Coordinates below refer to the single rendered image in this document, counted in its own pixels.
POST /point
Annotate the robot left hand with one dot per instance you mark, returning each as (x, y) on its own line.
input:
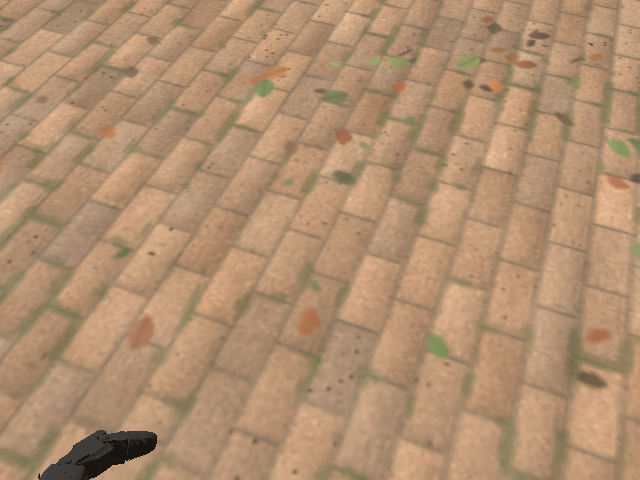
(96, 453)

